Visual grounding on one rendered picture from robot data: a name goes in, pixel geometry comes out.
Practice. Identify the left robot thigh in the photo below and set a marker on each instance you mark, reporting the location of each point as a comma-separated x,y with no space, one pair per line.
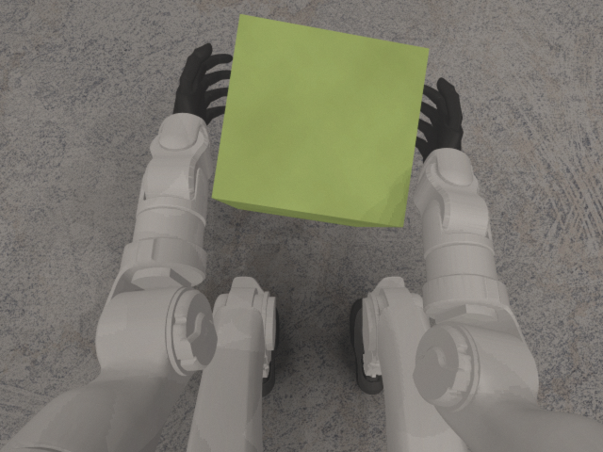
228,410

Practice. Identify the robot right hand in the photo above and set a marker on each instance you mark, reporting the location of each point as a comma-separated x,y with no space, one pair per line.
446,130

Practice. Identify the right robot upper arm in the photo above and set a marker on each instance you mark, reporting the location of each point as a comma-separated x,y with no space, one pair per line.
484,383

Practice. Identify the left robot shin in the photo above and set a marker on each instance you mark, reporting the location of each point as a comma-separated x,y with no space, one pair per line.
244,282

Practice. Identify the left robot forearm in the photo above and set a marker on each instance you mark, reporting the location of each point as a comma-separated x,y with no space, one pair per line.
167,247

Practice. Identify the carton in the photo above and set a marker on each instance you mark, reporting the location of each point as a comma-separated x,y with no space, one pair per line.
319,124

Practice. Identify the right robot forearm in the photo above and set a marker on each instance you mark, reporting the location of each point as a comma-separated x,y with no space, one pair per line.
458,248

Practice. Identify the left robot upper arm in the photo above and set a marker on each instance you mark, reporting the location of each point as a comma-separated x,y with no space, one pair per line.
149,345

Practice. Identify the robot left hand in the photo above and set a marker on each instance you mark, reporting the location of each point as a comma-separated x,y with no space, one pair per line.
191,95

